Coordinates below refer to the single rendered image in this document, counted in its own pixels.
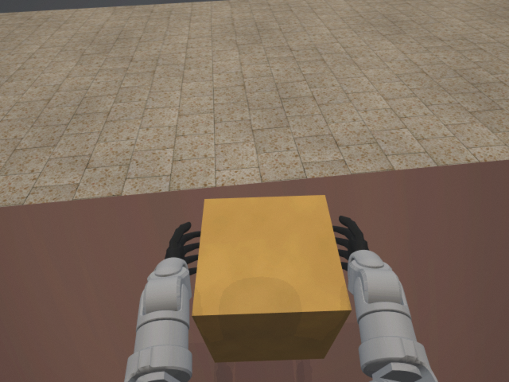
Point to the robot left hand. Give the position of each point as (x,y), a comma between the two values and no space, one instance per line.
(176,245)

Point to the carton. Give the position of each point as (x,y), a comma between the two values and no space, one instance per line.
(269,281)

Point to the right robot forearm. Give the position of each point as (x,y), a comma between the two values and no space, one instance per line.
(389,348)

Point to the robot right hand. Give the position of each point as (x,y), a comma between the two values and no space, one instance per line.
(355,240)

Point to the left robot forearm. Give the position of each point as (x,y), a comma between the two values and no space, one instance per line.
(161,345)

